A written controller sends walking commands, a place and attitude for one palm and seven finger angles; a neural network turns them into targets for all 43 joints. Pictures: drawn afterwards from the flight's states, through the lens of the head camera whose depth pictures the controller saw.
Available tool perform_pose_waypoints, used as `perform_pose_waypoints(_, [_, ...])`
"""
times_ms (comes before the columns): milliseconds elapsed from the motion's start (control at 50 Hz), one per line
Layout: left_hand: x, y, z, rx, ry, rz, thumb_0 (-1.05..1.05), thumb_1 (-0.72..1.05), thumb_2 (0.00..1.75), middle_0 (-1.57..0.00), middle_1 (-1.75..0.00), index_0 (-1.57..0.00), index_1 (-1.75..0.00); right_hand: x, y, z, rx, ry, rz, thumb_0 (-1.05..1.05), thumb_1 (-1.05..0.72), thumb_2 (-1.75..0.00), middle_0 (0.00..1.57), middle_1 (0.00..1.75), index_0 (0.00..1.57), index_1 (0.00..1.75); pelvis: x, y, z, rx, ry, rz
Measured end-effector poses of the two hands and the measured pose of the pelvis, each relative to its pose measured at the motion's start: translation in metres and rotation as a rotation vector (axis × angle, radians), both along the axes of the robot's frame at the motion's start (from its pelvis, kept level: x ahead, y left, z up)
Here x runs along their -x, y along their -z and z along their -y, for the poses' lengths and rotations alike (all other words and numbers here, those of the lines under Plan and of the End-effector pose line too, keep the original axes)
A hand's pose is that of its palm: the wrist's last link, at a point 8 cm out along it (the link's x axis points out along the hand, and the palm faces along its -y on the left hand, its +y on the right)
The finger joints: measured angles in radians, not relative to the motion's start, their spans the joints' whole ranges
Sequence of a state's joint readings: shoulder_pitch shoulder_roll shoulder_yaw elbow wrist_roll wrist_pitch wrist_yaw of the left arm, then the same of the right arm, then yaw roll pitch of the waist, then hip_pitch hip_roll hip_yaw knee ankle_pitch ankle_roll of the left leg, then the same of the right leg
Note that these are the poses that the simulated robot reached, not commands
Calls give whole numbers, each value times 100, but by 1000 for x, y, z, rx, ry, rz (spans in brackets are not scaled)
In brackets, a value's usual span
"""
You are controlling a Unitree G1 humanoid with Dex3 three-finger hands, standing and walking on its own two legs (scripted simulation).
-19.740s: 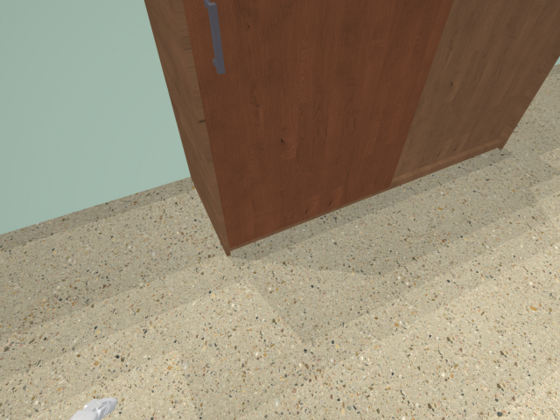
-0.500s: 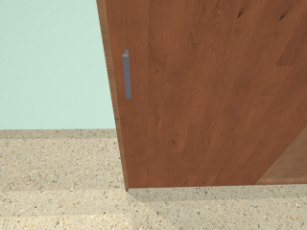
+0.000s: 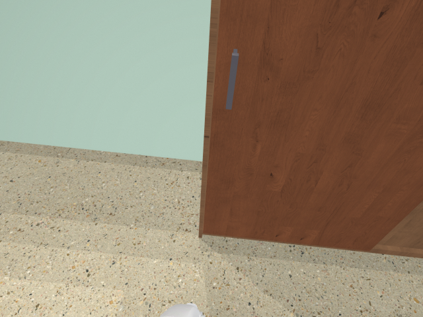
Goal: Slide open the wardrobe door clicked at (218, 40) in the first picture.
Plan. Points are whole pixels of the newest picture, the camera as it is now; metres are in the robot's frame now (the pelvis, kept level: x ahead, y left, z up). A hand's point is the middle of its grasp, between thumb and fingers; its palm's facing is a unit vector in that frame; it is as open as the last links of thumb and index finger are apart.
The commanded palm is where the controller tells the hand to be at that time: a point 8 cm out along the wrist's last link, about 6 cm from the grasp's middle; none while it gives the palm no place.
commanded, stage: come to a stop and stand still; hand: left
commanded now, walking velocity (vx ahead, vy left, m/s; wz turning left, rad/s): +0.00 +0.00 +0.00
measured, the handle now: (231, 80) +0.67 +0.02 +0.15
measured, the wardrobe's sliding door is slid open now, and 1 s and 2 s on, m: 0.00 0.00 0.00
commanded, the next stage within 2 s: look again from close up in 1.24 s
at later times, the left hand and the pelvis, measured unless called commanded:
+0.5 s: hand out of the picture -0.02 +0.20 -0.14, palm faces -0.13 -0.97 -0.19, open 7.4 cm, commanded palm none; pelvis -0.12 +0.02 +0.02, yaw -5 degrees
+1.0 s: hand out of the picture -0.16 +0.17 -0.17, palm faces +0.04 -0.99 -0.13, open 7.4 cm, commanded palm none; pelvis -0.09 +0.02 +0.01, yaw -3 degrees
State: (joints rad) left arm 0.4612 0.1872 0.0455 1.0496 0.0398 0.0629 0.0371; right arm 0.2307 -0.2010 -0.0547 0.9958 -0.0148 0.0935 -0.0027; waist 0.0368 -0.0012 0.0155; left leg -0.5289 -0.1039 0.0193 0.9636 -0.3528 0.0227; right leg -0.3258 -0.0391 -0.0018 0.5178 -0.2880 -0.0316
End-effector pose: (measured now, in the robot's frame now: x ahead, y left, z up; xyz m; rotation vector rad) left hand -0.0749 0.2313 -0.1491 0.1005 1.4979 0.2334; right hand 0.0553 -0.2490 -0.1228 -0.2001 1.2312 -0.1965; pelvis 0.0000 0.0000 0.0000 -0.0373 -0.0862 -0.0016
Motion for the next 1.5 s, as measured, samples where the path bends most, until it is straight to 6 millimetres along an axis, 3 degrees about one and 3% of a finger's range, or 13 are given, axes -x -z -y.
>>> perform_pose_waypoints(80, [0, 23, -17, 12, 72, -3, 1, 90, 89, -20, -30, -20, -30, 28, -6, -8, 29, 56, 129, 0, -91, -90, 20, 30, 20, 30, 24, 12, -14, -36, 36, -15])
perform_pose_waypoints(160, [-34, 47, -34, 0, 138, 159, 1, 90, 89, -20, -30, -20, -30, 98, 27, -30, 40, 108, 60, 0, -91, -90, 20, 30, 20, 30, 61, 38, -28, -97, 78, 28])
perform_pose_waypoints(240, [-62, 27, -36, 4, 151, 293, 1, 91, 89, -20, -30, -20, -30, 168, 39, -66, -38, 128, -90, 0, -91, -90, 20, 29, 20, 30, 77, 29, -34, -94, 80, 21])
perform_pose_waypoints(340, [-74, -11, -33, 14, 183, 403, 0, 91, 89, -20, -30, -20, -30, 221, 24, -95, -118, 149, -174, 1, -91, -90, 20, 30, 20, 30, 94, 6, -35, -62, 66, -42])
perform_pose_waypoints(460, [-58, -34, -23, 19, 270, 332, 0, 91, 89, -20, -30, -20, -30, 259, 4, -92, -127, 228, -171, 1, -91, -90, 20, 30, 21, 30, 114, -15, -27, -20, 84, -91])
perform_pose_waypoints(600, [-26, -31, 9, 23, 261, 284, 0, 91, 89, -20, -30, -20, -30, 306, 4, -56, -129, 259, -281, 0, -91, -90, 20, 30, 20, 30, 135, -14, 0, -35, 94, -79])
perform_pose_waypoints(720, [39, -31, 18, 9, 160, 194, 0, 93, 89, -20, -30, -20, -30, 283, -1, -10, -90, 199, -268, 1, -91, -90, 20, 30, 20, 30, 134, -19, 11, -50, 78, -62])
perform_pose_waypoints(800, [73, -30, 22, 24, 117, 103, 0, 92, 89, -20, -30, -20, -30, 243, -5, 8, -54, 159, -198, 1, -91, -90, 20, 30, 20, 30, 127, -21, 11, -45, 59, -67])
perform_pose_waypoints(880, [90, -28, 25, 49, 81, 34, 0, 91, 89, -20, -30, -20, -30, 194, -7, 8, -34, 101, -139, 0, -92, -90, 19, 29, 20, 30, 116, -20, 4, -42, 52, -77])
perform_pose_waypoints(1020, [85, -6, 10, 84, 44, -36, 0, 90, 89, -20, -30, -20, -30, 103, 5, -30, -31, 0, 0, 0, -92, -90, 19, 29, 20, 30, 88, -2, -20, -27, 48, -91])
perform_pose_waypoints(1140, [44, -3, -3, 51, 68, 12, 0, 91, 89, -20, -30, -20, -30, 61, 7, -61, -75, -24, 75, -1, -93, -90, 20, 30, 20, 30, 83, -3, -23, -74, 55, -79])
perform_pose_waypoints(1300, [-9, -18, -7, -6, 121, 165, 0, 91, 89, -20, -30, -20, -30, 56, 12, -58, -121, 2, 85, -1, -93, -90, 20, 30, 20, 30, 86, -6, -15, -56, 55, -74])
perform_pose_waypoints(1500, [-26, -22, -2, -9, 158, 210, 0, 92, 89, -20, -30, -20, -30, 117, 11, -25, -71, 57, -37, -1, -93, -90, 20, 30, 20, 30, 90, -10, -5, -50, 53, -65])
